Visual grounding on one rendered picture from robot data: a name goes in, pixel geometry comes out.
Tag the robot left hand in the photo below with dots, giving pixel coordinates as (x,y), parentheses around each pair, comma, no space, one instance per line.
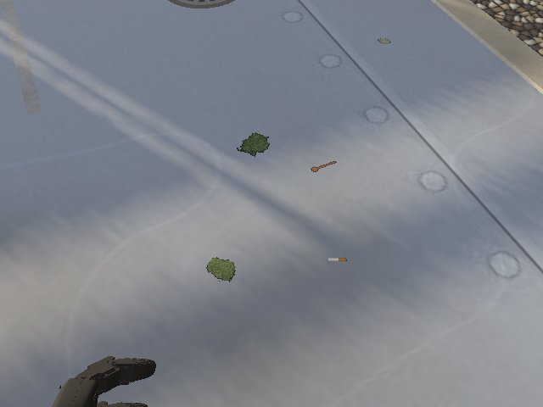
(100,377)

